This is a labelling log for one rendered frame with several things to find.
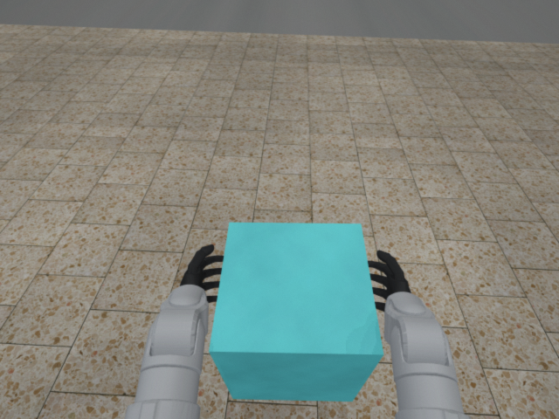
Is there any left robot hand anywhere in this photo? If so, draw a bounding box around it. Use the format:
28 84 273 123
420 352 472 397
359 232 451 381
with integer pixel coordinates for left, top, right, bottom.
180 244 224 303

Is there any carton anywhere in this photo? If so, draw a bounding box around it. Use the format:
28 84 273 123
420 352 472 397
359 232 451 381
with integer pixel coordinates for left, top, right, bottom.
209 223 383 402

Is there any right robot hand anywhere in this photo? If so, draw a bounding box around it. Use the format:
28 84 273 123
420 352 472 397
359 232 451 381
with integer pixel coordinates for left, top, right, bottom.
368 251 411 311

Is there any left robot forearm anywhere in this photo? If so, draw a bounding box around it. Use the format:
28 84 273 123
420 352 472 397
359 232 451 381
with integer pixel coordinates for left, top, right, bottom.
125 285 209 419

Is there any right robot forearm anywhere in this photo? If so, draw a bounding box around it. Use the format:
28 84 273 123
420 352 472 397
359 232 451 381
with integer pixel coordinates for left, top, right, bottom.
384 292 472 419

